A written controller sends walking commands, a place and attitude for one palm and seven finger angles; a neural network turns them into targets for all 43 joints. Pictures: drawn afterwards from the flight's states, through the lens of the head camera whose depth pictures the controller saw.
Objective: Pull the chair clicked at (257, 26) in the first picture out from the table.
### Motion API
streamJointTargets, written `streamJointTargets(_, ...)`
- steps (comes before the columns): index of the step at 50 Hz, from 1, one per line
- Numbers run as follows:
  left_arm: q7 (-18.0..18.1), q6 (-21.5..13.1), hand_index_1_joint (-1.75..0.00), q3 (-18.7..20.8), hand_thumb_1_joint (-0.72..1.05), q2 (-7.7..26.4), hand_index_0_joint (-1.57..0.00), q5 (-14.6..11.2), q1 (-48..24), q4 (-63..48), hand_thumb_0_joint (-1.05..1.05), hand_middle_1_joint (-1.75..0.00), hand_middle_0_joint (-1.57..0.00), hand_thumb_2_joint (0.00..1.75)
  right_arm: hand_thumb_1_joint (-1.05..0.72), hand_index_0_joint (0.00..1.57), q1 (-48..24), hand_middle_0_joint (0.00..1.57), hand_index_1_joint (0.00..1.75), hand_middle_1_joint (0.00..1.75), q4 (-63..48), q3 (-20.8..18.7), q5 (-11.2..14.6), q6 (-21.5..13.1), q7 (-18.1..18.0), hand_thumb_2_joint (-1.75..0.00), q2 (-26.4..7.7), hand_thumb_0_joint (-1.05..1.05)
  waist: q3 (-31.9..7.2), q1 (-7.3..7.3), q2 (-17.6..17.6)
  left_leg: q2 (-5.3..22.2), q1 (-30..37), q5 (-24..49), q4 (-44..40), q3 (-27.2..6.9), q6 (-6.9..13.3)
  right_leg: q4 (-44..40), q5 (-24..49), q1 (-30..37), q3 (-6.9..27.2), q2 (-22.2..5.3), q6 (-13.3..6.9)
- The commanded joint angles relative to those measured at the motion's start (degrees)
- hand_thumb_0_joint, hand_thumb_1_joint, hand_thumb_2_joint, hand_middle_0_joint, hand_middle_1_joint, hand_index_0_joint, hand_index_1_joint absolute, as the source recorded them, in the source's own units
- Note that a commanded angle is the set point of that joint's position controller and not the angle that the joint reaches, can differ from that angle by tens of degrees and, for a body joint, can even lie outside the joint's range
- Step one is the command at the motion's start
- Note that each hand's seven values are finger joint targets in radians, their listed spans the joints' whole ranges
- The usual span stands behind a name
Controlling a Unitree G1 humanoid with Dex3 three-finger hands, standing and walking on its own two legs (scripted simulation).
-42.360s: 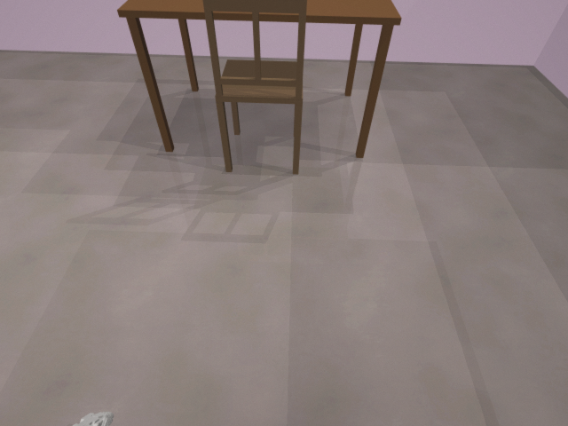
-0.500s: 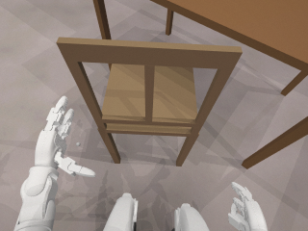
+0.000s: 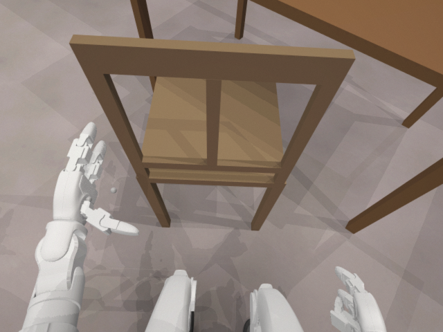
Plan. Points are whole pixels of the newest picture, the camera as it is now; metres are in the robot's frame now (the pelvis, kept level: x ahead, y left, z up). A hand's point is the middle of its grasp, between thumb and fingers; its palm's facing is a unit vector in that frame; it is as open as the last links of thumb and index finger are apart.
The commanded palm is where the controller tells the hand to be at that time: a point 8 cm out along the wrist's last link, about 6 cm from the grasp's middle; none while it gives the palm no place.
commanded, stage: aim the fingers beside a spindle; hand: left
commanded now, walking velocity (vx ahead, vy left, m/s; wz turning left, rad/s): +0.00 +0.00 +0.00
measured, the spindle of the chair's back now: (212, 128) +0.48 +0.05 +0.03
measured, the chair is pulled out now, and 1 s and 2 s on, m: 0.23 0.23 0.23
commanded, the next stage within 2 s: push the fingers through the gap in 0.74 s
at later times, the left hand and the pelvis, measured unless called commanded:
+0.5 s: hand (121, 192) +0.34 +0.19 +0.03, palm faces +0.02 -1.00 -0.04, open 16.9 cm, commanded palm +0.31 +0.25 +0.04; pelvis +0.00 +0.00 +0.00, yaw +0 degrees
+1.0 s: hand (121, 189) +0.34 +0.19 +0.04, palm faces +0.04 -1.00 -0.06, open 16.9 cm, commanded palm +0.32 +0.24 +0.04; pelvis +0.00 -0.01 +0.00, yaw +0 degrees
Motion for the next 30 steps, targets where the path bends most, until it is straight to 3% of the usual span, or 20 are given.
streamJointTargets(1,-0.07,-3.67,-0.08,3.41,-0.50,9.65,-0.06,-1.49,-9.48,-13.99,0.00,-0.08,-0.06,0.30,-0.90,0.20,0.95,0.20,0.30,0.30,-7.55,-3.69,0.37,-2.29,-0.21,-0.90,-8.72,0.00,-25.20,0.47,4.16,-1.52,23.19,13.00,-10.57,0.39,1.24,-10.94,14.35,8.19,0.19,1.54,-1.76)
streamJointTargets(2,0.17,-3.35,-0.08,5.00,-0.50,11.33,-0.06,-1.30,-6.96,-13.30,0.00,-0.08,-0.06,0.30,-0.90,0.20,1.20,0.20,0.30,0.30,-7.80,-3.62,0.30,-2.04,-0.16,-0.90,-8.98,0.00,-25.30,0.97,3.51,-1.37,23.12,14.31,-10.82,0.11,1.20,-10.43,15.26,8.66,-0.14,1.80,-1.92)
streamJointTargets(3,0.10,-3.05,-0.08,3.96,-0.50,9.81,-0.06,-1.51,-6.23,-13.69,0.00,-0.08,-0.06,0.30,-0.90,0.20,0.95,0.20,0.30,0.30,-8.10,-3.62,0.36,-1.69,0.07,-0.90,-8.64,0.00,-25.36,0.67,2.55,-1.54,22.76,14.48,-10.80,0.47,1.38,-10.71,16.05,9.35,0.01,1.65,-1.62)
streamJointTargets(4,0.20,-2.89,-0.08,4.89,-0.50,10.52,-0.06,-1.70,-5.58,-14.11,0.00,-0.08,-0.06,0.30,-0.90,0.20,0.85,0.20,0.30,0.30,-8.32,-3.61,0.37,-1.47,0.16,-0.90,-8.55,0.00,-25.14,0.98,2.30,-1.49,21.91,14.38,-10.91,0.52,1.31,-10.62,16.27,10.07,0.09,1.64,-1.57)
streamJointTargets(7,0.58,-2.73,-0.08,5.71,-0.50,11.04,-0.06,-1.66,-6.97,-11.59,0.00,-0.08,-0.06,0.30,-0.90,0.20,0.87,0.20,0.30,0.30,-7.58,-3.41,0.53,-0.87,-0.06,-0.90,-8.59,0.00,-21.16,-0.12,0.16,-1.43,19.01,11.20,-10.66,0.60,1.58,-11.02,13.50,8.32,0.12,1.96,-1.39)
streamJointTargets(12,-0.03,-4.70,-0.08,3.06,-0.50,9.41,-0.06,-1.90,-9.71,-15.09,0.00,-0.08,-0.06,0.30,-0.90,0.20,0.43,0.20,0.30,0.30,-8.01,-3.34,0.51,-1.33,-0.17,-0.90,-8.57,0.00,-22.10,-0.58,3.60,-1.48,20.85,10.38,-10.67,0.37,1.48,-11.02,12.05,7.10,0.27,1.95,-1.64)
streamJointTargets(15,-0.25,-4.52,-0.08,-1.06,-0.50,5.92,-0.06,-1.45,-9.02,-14.44,0.00,-0.08,-0.06,0.30,-0.90,0.20,0.50,0.20,0.30,0.30,-7.60,-3.49,0.68,-1.73,-0.17,-0.90,-8.52,0.00,-20.18,-1.61,3.38,-1.28,21.91,8.91,-11.06,-0.20,1.36,-11.47,10.27,4.82,-0.41,1.80,-1.54)
streamJointTargets(16,-0.03,-4.36,-0.08,-0.75,-0.50,6.56,-0.06,-1.26,-10.27,-14.31,0.00,-0.08,-0.06,0.30,-0.90,0.20,0.76,0.20,0.30,0.30,-7.20,-3.54,0.63,-1.71,-0.31,-0.90,-8.77,0.00,-20.29,-1.80,2.36,-1.32,21.24,8.61,-10.90,-0.35,1.52,-11.52,10.09,4.98,-0.37,1.70,-1.53)
streamJointTargets(18,0.58,-4.10,-0.08,0.46,-0.50,7.71,-0.06,-0.73,-9.47,-14.17,0.00,-0.08,-0.06,0.30,-0.90,0.20,0.81,0.20,0.30,0.30,-7.35,-3.68,0.56,-1.73,-0.39,-0.90,-8.89,0.00,-21.49,-0.89,2.67,-1.33,21.75,9.20,-10.96,-0.39,1.39,-11.13,10.30,4.90,-0.39,1.64,-1.66)
streamJointTargets(20,1.28,-3.63,-0.08,0.21,-0.50,7.15,-0.06,-0.33,-9.71,-13.26,0.00,-0.08,-0.06,0.30,-0.90,0.20,0.54,0.20,0.30,0.30,-7.41,-3.60,0.56,-1.47,-0.33,-0.90,-8.72,0.00,-20.49,-0.98,1.88,-1.39,20.96,8.73,-11.02,-0.27,1.41,-11.10,10.02,4.81,-0.51,1.59,-1.61)
streamJointTargets(22,2.31,-3.66,-0.08,4.00,-0.50,10.58,-0.06,-0.23,-9.00,-12.75,0.00,-0.08,-0.06,0.30,-0.90,0.20,0.71,0.20,0.30,0.30,-7.44,-3.58,0.36,-1.12,-0.39,-0.90,-8.81,0.00,-21.26,0.03,1.76,-1.58,20.26,9.52,-10.69,0.10,1.52,-11.11,10.97,6.26,0.02,1.79,-1.70)
streamJointTargets(23,2.49,-3.81,-0.08,4.38,-0.50,10.76,-0.06,-0.13,-9.03,-13.78,0.00,-0.08,-0.06,0.30,-0.90,0.20,0.36,0.20,0.30,0.30,-7.83,-3.49,0.28,-0.91,-0.27,-0.90,-8.56,0.00,-22.77,0.43,2.42,-1.69,20.48,10.08,-10.74,0.47,1.48,-10.96,11.63,7.19,0.19,1.59,-1.63)
streamJointTargets(27,2.27,-4.39,-0.08,5.29,-0.50,11.35,-0.06,-0.51,-7.93,-14.58,0.00,-0.08,-0.06,0.30,-0.90,0.20,0.46,0.20,0.30,0.30,-8.23,-3.28,0.14,-0.55,-0.03,-0.90,-8.23,0.00,-24.24,0.61,2.93,-1.70,21.20,12.89,-10.42,0.72,1.46,-10.50,14.88,9.35,0.34,1.91,-1.75)
streamJointTargets(30,0.83,-4.15,-0.08,2.52,-0.50,8.40,-0.06,-1.22,-6.13,-14.73,0.00,-0.08,-0.06,0.30,-0.90,0.20,0.39,0.20,0.30,0.30,-8.30,-3.44,0.45,-0.54,0.18,-0.90,-8.12,0.00,-23.51,-0.13,2.69,-1.57,21.84,13.38,-10.42,0.87,1.46,-10.91,15.85,9.22,0.17,1.86,-1.55)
